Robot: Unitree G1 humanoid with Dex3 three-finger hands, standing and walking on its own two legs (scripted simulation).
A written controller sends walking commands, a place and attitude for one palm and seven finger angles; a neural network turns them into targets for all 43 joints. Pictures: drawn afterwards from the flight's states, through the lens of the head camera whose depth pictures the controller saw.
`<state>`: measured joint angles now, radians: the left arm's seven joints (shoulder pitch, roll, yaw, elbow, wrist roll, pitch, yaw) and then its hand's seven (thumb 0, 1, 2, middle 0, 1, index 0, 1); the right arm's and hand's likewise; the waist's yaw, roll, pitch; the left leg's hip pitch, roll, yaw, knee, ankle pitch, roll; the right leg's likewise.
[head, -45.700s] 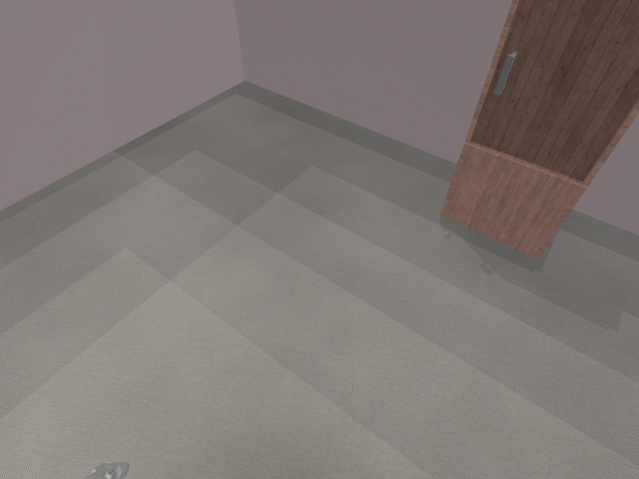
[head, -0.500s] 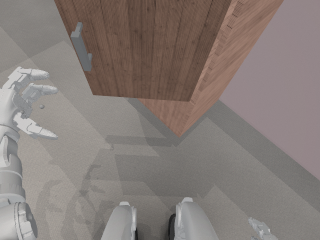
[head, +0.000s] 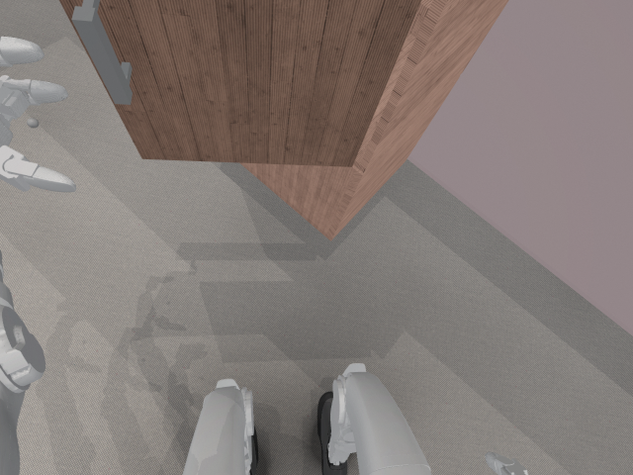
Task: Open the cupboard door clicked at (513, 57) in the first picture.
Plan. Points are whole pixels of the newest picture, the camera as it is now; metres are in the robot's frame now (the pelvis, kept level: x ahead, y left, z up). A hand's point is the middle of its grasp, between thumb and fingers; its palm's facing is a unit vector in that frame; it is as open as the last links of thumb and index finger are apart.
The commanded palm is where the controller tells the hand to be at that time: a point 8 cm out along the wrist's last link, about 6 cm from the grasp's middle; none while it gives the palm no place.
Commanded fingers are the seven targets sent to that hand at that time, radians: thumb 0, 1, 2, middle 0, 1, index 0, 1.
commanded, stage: move the hooked fingers beside the handle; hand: left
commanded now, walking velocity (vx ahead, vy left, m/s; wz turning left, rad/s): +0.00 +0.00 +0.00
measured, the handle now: (108, 48) +0.60 +0.22 +0.06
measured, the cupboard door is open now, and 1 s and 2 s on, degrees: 43 43 43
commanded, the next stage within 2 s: slide the fingers in behind the handle in 1.14 s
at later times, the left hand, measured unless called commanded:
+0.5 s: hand (46, 72) +0.56 +0.29 +0.05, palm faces -0.02 -1.00 -0.03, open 14.0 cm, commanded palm +0.55 +0.30 +0.05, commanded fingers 0.00 -0.50 0.30 -0.30 -1.20 -0.30 -1.20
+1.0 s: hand (53, 77) +0.55 +0.27 +0.07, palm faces -0.02 -1.00 -0.03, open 14.0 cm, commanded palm +0.54 +0.30 +0.05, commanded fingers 0.00 -0.50 0.30 -0.30 -1.20 -0.30 -1.20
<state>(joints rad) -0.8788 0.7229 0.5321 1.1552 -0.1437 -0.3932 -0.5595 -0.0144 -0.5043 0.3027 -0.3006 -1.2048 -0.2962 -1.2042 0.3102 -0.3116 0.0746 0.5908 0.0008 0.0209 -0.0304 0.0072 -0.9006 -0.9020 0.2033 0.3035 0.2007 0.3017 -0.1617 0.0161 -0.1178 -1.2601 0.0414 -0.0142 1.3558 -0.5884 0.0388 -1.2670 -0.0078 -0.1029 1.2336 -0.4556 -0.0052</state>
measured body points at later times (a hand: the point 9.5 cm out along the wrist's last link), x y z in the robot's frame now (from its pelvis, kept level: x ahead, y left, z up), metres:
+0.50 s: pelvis +0.00 +0.01 -0.01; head +0.22 +0.05 +0.38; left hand +0.56 +0.34 +0.06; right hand -0.01 -0.26 -0.10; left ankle +0.01 +0.09 -0.61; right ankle +0.06 -0.13 -0.61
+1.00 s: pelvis +0.02 +0.01 +0.01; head +0.21 +0.05 +0.41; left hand +0.54 +0.33 +0.07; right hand +0.03 -0.27 -0.08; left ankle +0.02 +0.09 -0.61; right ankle +0.06 -0.13 -0.61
